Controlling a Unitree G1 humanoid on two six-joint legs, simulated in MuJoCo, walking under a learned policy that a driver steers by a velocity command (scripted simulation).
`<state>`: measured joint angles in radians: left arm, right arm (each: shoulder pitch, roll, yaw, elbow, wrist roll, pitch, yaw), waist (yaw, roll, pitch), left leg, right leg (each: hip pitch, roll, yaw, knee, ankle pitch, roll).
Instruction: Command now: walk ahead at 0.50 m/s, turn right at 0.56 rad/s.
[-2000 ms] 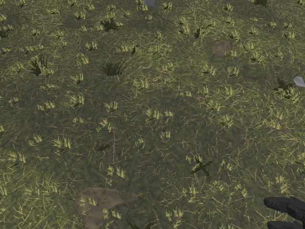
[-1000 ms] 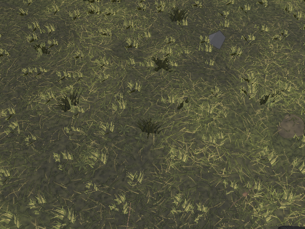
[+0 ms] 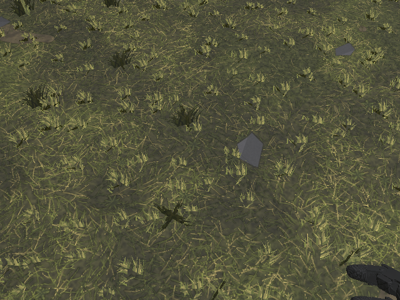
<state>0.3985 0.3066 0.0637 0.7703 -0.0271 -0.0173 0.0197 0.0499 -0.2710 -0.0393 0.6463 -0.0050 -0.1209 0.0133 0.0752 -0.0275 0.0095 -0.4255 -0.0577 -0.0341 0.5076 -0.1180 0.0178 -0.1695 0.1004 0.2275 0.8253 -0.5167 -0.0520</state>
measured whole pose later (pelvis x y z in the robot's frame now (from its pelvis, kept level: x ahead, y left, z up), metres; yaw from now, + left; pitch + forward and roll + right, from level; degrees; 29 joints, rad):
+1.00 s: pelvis +0.23 -0.01 +0.01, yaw -19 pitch -1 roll -1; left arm 0.17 0.25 0.05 0.69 0.02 0.02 0.03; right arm 0.21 -0.26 -0.02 0.76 0.00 0.00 0.00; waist -0.01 -0.02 0.04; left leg -0.28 -0.02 -0.09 0.58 -0.29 0.00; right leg -0.31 0.02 0.03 0.53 -0.22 0.01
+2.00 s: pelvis +0.25 +0.02 +0.00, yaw -5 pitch +1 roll +1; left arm 0.19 0.29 0.07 0.72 -0.01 0.02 0.02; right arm 0.16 -0.27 -0.06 0.67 -0.02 0.03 -0.03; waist 0.00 0.00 0.04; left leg -0.28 -0.04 0.04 0.58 -0.32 0.04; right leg -0.33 0.00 0.11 0.61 -0.30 0.03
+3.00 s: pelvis +0.52 -0.08 +0.01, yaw -16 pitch +2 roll +1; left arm 0.29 0.30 0.04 0.71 0.00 -0.10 0.00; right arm 0.24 -0.29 -0.06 0.70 0.01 -0.07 0.04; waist 0.00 -0.02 0.04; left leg -0.31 -0.10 -0.01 0.44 -0.17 0.09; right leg -0.43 -0.03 0.05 1.16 -0.34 0.00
